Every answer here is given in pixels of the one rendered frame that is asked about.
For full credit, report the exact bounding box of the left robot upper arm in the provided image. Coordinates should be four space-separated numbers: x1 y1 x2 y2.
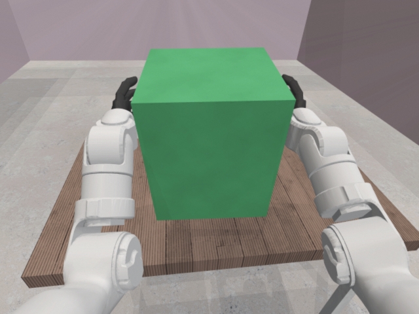
11 232 143 314

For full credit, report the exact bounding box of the left robot forearm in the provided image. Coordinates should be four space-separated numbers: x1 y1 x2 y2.
63 109 138 283

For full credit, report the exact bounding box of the right robot forearm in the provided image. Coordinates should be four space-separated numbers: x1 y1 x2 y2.
285 108 410 268

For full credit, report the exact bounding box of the table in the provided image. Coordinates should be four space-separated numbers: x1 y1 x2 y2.
21 139 419 314

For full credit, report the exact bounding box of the left robot hand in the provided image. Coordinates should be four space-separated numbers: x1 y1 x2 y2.
111 77 137 114

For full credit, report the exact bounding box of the right robot upper arm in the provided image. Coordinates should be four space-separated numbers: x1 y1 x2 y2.
321 216 419 314

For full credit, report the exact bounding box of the carton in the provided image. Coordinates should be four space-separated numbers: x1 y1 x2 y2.
131 47 296 220

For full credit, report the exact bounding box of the right robot hand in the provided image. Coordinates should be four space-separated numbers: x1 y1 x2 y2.
282 74 306 109

